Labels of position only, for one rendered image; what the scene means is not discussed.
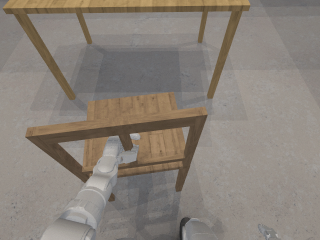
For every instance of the table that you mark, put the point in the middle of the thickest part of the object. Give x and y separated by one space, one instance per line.
20 9

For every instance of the robot right foot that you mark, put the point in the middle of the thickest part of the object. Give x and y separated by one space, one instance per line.
182 223

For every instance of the left robot upper arm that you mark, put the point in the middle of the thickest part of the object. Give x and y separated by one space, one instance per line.
64 229

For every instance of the right robot shin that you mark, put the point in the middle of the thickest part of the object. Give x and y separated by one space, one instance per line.
193 219

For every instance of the robot left forearm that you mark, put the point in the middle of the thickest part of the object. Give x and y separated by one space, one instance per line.
89 203

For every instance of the robot left hand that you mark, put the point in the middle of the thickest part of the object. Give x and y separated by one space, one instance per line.
114 148

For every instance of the robot right hand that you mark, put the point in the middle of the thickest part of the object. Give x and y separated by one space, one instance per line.
268 233

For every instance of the chair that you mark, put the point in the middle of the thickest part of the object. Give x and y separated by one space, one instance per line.
155 117

